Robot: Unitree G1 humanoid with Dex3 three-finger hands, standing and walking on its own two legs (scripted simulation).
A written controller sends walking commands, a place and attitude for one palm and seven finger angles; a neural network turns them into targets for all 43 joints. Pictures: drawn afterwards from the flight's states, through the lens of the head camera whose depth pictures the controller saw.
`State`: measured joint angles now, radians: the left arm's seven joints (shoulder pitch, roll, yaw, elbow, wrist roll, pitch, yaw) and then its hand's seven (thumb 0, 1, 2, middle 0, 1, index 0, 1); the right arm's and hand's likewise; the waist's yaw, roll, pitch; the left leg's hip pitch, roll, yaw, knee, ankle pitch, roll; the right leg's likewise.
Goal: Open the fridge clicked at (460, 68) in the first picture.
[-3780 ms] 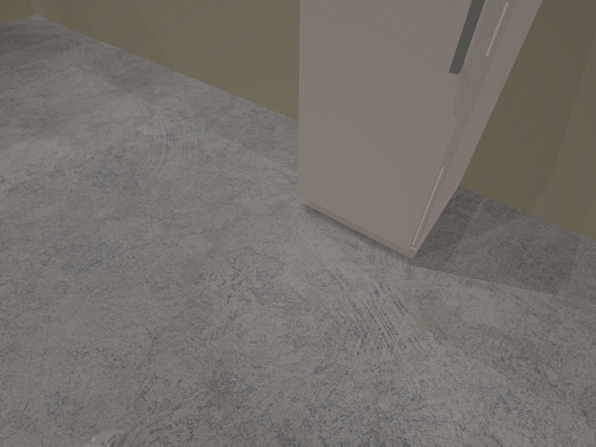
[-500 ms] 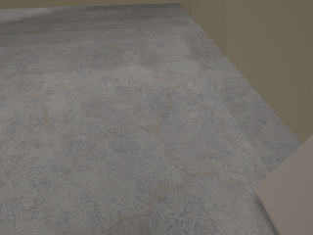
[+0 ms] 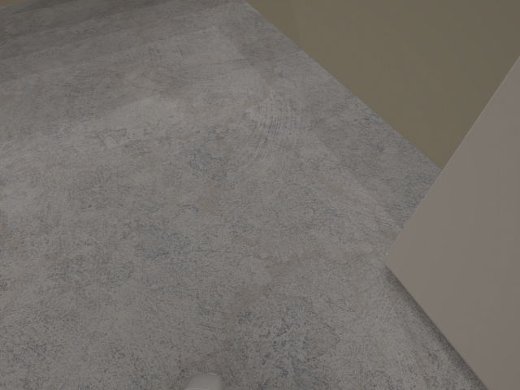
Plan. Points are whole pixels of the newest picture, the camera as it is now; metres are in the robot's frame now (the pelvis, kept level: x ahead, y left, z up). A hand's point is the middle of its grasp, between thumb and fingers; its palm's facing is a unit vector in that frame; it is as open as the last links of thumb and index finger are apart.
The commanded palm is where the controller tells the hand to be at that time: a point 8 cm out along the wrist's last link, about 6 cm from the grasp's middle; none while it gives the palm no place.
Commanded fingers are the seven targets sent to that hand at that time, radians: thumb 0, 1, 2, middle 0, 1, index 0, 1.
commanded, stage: turn to face it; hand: right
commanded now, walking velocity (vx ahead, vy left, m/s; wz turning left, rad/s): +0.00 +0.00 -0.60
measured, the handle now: out of the picture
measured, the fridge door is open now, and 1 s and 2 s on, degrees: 0 0 0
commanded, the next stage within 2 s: take the last steps up to it in 1.46 s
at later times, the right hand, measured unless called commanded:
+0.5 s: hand out of the picture -0.01 -0.14 -0.16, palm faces +0.33 +0.91 -0.27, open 7.4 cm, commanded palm none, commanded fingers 0.00 -0.90 -0.90 0.20 0.30 0.20 0.30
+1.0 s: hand out of the picture -0.04 -0.20 -0.16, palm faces +0.58 +0.77 -0.26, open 7.4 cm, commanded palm none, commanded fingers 0.00 -0.90 -0.90 0.20 0.30 0.20 0.30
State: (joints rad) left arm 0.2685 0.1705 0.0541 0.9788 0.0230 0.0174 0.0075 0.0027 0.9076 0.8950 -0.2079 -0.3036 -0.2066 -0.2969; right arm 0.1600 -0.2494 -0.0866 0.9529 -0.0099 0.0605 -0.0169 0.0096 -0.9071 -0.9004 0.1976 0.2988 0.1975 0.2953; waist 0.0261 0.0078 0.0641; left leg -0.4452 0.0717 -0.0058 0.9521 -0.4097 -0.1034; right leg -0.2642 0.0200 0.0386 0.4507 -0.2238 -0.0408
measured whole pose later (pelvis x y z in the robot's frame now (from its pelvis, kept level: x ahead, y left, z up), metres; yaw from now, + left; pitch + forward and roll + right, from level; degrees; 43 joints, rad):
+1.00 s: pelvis -0.01 +0.04 -0.01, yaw -36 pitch +0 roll +1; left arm 0.18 0.22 0.05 0.92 0.02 0.04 -0.01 0.00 0.91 0.90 -0.21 -0.30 -0.21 -0.30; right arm 0.13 -0.25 -0.06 0.86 -0.01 0.05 -0.01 0.01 -0.91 -0.90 0.20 0.30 0.20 0.30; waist 0.02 -0.01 0.08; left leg -0.40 0.07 0.01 0.84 -0.42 -0.10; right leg -0.28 0.03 0.07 0.51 -0.24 -0.02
